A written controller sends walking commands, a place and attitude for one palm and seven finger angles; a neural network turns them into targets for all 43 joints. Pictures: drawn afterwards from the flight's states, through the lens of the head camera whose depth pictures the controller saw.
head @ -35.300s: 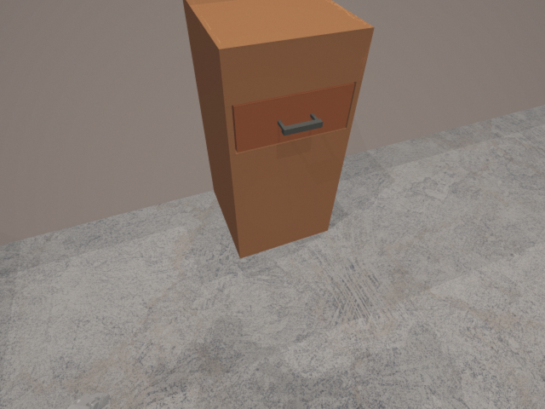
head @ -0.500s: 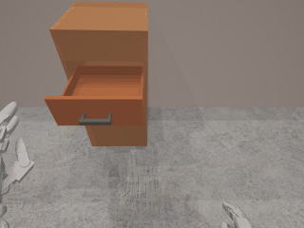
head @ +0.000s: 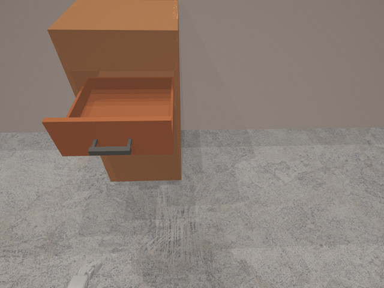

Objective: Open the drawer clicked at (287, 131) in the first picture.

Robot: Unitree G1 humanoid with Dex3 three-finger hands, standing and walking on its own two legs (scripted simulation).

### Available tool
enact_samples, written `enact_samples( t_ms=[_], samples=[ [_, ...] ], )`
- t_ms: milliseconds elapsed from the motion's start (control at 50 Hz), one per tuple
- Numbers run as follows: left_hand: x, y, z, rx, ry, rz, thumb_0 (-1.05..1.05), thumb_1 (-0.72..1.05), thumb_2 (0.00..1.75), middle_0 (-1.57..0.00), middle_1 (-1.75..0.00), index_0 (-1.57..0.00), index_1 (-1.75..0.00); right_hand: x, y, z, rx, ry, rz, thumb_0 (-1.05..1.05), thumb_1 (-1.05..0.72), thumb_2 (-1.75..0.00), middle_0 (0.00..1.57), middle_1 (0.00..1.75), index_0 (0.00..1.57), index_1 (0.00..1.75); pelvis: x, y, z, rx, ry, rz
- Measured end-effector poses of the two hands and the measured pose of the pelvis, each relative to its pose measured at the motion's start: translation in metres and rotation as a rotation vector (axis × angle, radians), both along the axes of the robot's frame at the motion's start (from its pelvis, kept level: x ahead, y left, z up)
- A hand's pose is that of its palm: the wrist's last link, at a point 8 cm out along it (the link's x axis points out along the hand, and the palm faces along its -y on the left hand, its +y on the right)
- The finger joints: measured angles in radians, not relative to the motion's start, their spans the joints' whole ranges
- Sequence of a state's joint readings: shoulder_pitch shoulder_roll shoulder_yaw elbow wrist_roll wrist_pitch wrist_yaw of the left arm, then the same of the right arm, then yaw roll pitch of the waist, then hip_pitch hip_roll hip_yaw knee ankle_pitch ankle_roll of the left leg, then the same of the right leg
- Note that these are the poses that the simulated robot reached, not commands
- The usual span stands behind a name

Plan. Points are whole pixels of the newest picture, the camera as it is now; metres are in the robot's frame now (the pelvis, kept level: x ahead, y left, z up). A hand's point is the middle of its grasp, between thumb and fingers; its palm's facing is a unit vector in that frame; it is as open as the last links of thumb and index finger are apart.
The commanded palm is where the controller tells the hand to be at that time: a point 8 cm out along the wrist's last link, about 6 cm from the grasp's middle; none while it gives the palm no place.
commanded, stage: let the arm hang, fingers relaxed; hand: left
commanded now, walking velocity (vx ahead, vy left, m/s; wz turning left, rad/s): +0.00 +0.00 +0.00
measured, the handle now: (111, 146) +0.54 +0.27 -0.08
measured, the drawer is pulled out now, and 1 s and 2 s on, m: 0.29 0.29 0.29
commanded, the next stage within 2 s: look to check the result in 0.88 s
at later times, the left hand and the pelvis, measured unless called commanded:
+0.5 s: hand out of the picture -0.01 +0.18 -0.15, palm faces +0.00 -0.98 -0.22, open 7.3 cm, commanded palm none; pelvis +0.00 +0.00 +0.03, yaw -1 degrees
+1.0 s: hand out of the picture -0.03 +0.16 -0.15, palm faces +0.01 -0.98 -0.18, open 7.3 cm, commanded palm none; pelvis -0.02 +0.00 +0.03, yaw -2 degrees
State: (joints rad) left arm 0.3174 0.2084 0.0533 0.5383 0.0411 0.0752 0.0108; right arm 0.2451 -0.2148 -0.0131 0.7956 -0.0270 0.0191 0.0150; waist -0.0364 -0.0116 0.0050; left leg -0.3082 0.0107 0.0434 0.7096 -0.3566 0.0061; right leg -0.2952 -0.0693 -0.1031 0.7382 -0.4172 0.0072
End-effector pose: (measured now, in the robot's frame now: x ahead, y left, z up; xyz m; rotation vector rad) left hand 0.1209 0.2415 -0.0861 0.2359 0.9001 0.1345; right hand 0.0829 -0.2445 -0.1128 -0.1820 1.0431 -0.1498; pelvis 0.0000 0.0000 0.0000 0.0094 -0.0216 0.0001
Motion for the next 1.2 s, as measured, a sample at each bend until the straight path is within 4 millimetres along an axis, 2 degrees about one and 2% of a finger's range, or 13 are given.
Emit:
enact_samples(
  t_ms=[40, 80, 200, 280, 380, 600, 680, 940, 1080, 1200],
  samples=[
    [-0.035, -0.023, -0.031, -0.087, 0.178, 0.008, 0.01, 0.91, 0.89, -0.20, -0.30, -0.19, -0.30, -0.016, -0.001, 0.004, -0.020, 0.058, -0.012, 0.00, -0.90, -0.89, 0.20, 0.30, 0.20, 0.30, 0.002, -0.002, 0.003, -0.002, -0.004, -0.006],
    [-0.059, -0.025, -0.041, -0.109, 0.258, 0.085, -0.01, 0.97, 0.89, -0.21, -0.30, -0.20, -0.30, -0.032, -0.001, 0.006, -0.033, 0.132, -0.017, 0.00, -0.90, -0.89, 0.20, 0.30, 0.20, 0.30, 0.002, -0.005, 0.008, -0.012, -0.001, -0.003],
    [-0.116, -0.011, -0.042, -0.078, 0.452, 0.114, -0.02, 0.99, 0.89, -0.21, -0.30, -0.20, -0.30, -0.067, 0.003, 0.004, -0.026, 0.297, -0.044, 0.00, -0.90, -0.89, 0.20, 0.30, 0.20, 0.30, 0.001, -0.007, 0.018, -0.022, 0.005, -0.002],
    [-0.138, -0.004, -0.034, -0.050, 0.532, 0.127, -0.01, 0.96, 0.89, -0.21, -0.30, -0.20, -0.30, -0.079, 0.012, -0.002, 0.008, 0.331, -0.070, 0.00, -0.90, -0.89, 0.20, 0.30, 0.20, 0.30, 0.002, -0.004, 0.021, -0.021, -0.002, -0.010],
    [-0.142, -0.003, -0.028, -0.033, 0.547, 0.128, 0.00, 0.93, 0.89, -0.20, -0.30, -0.20, -0.30, -0.086, 0.025, -0.009, 0.046, 0.347, -0.082, 0.01, -0.91, -0.89, 0.20, 0.30, 0.20, 0.30, 0.000, 0.000, 0.024, -0.017, -0.014, -0.017],
    [-0.121, -0.021, -0.031, -0.071, 0.481, 0.086, 0.00, 0.91, 0.89, -0.20, -0.30, -0.20, -0.30, -0.110, 0.038, -0.010, 0.083, 0.370, -0.108, 0.01, -0.92, -0.89, 0.20, 0.30, 0.20, 0.30, -0.008, 0.002, 0.027, -0.010, -0.027, -0.029],
    [-0.121, -0.022, -0.032, -0.070, 0.478, 0.082, 0.01, 0.93, 0.89, -0.20, -0.30, -0.20, -0.30, -0.118, 0.042, -0.010, 0.092, 0.378, -0.120, 0.00, -0.91, -0.89, 0.20, 0.30, 0.20, 0.30, -0.011, 0.001, 0.028, -0.010, -0.029, -0.032],
    [-0.147, -0.026, -0.032, -0.081, 0.523, 0.107, 0.00, 0.92, 0.89, -0.20, -0.30, -0.20, -0.30, -0.141, 0.047, -0.011, 0.107, 0.422, -0.137, 0.00, -0.90, -0.89, 0.20, 0.30, 0.20, 0.30, -0.017, 0.000, 0.028, -0.011, -0.029, -0.029],
    [-0.162, -0.030, -0.033, -0.089, 0.557, 0.120, 0.00, 0.91, 0.89, -0.20, -0.30, -0.20, -0.30, -0.145, 0.046, -0.010, 0.104, 0.431, -0.139, 0.00, -0.90, -0.89, 0.20, 0.30, 0.20, 0.30, -0.019, -0.001, 0.027, -0.011, -0.027, -0.027],
    [-0.167, -0.033, -0.034, -0.096, 0.567, 0.123, 0.00, 0.91, 0.89, -0.20, -0.30, -0.20, -0.30, -0.143, 0.045, -0.010, 0.101, 0.428, -0.139, 0.00, -0.90, -0.89, 0.20, 0.30, 0.20, 0.30, -0.019, -0.002, 0.027, -0.011, -0.024, -0.027]
  ],
)
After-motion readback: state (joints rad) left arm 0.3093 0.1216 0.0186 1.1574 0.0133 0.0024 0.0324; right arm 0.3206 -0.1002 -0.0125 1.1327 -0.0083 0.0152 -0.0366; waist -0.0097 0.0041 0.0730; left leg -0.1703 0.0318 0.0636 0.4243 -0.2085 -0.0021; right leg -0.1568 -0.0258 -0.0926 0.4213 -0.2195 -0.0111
